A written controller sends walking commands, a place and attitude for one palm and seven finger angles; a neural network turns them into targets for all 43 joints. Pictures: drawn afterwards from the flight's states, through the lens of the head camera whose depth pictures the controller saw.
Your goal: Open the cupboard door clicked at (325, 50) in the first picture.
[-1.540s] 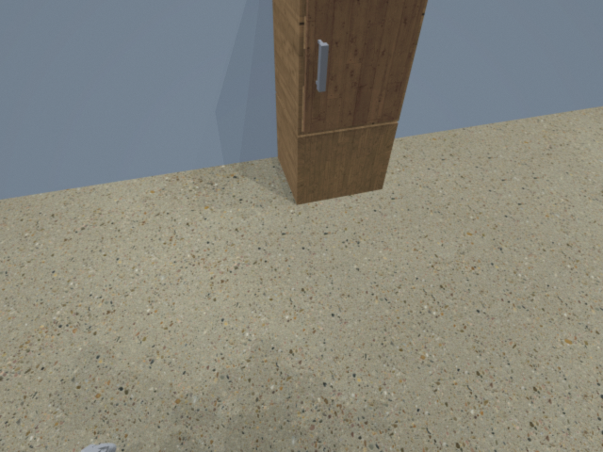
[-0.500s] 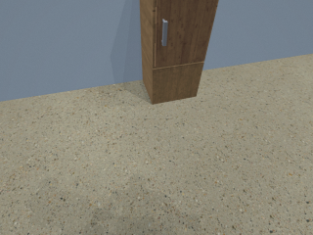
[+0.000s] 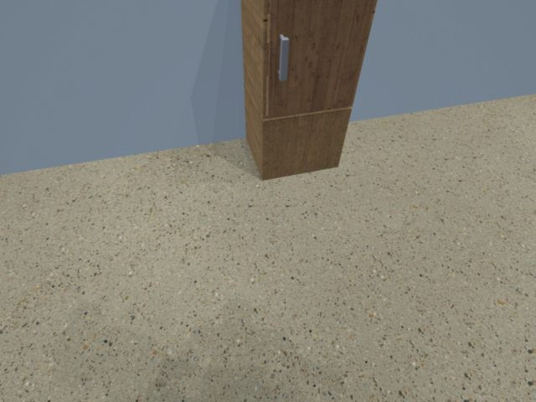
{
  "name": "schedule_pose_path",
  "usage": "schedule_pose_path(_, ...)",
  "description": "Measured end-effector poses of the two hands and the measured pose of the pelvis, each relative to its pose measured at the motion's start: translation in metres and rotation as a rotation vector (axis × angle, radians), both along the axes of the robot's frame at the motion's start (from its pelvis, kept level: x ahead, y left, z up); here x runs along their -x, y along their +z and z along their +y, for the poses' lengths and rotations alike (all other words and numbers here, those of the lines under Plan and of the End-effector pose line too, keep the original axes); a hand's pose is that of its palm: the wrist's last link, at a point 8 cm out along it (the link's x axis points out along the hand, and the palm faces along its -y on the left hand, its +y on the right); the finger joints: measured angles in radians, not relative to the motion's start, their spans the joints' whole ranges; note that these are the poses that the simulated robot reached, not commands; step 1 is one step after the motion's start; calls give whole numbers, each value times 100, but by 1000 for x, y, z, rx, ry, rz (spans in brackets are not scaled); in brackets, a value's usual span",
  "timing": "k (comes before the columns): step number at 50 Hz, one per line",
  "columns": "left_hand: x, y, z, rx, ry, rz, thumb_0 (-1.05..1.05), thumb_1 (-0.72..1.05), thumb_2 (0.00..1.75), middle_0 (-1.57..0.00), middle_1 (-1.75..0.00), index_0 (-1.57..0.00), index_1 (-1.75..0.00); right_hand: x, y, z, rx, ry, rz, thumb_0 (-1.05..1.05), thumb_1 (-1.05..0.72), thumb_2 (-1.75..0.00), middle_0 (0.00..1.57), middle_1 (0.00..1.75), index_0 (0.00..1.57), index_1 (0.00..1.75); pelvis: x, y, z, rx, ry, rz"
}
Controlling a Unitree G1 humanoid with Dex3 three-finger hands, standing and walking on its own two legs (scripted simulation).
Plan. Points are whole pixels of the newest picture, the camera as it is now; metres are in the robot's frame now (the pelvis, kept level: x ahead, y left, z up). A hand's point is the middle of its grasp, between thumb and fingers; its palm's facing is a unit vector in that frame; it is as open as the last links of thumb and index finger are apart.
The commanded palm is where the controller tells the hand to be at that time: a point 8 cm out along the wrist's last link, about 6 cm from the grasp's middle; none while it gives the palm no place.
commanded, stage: walk to a spot facing it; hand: left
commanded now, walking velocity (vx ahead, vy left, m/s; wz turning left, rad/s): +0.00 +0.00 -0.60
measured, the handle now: (282, 57) +1.33 +0.03 -0.08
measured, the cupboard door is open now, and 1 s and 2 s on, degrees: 0 0 0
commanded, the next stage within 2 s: none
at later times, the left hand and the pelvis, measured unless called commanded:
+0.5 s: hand out of the picture +0.03 +0.17 -0.18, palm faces -0.10 -0.97 -0.21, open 7.4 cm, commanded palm none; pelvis +0.01 -0.02 -0.02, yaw -11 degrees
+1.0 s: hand (208, 304) +0.34 +0.15 -0.17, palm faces -0.45 -0.87 -0.19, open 7.4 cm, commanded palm none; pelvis +0.15 +0.00 +0.00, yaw -30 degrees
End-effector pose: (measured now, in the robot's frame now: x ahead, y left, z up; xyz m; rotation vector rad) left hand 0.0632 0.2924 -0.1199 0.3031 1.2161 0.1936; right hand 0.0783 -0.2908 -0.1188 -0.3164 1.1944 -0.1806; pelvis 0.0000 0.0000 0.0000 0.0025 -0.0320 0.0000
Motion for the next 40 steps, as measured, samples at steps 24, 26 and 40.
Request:
schedule_pose_path(24, 25, -31, -70, 113, -52, 84, 0, 91, 90, -20, -30, -20, -30, 59, -38, 12, -109, -194, 52, 1, -90, -90, 20, 30, 20, 29, -6, -21, -17, 6, -178, 21)
schedule_pose_path(26, 32, -26, -72, 124, -58, 133, 0, 91, 90, -20, -30, -20, -30, 48, -28, 13, -107, -208, 15, 1, -90, -90, 20, 30, 20, 29, -13, -14, -15, 3, -196, 32)
schedule_pose_path(40, -86, -42, -27, 129, -208, 197, 1, 91, 90, -20, -30, -20, -30, -18, 2, 50, -35, -347, -172, 0, -90, -90, 20, 30, 20, 29, -90, -13, 18, 11, -384, 46)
